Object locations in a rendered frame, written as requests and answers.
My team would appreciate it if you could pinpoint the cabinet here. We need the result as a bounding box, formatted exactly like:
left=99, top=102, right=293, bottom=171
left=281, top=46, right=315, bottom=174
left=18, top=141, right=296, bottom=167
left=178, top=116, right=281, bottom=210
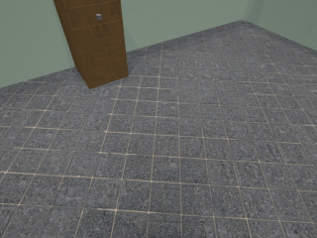
left=53, top=0, right=129, bottom=89

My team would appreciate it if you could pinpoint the drawer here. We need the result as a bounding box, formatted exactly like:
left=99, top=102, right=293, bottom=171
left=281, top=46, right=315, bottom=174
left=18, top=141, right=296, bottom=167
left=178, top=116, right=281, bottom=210
left=68, top=0, right=120, bottom=29

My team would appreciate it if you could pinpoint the handle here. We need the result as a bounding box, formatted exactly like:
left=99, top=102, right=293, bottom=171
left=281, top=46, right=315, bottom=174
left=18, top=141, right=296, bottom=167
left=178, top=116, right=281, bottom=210
left=95, top=14, right=102, bottom=21

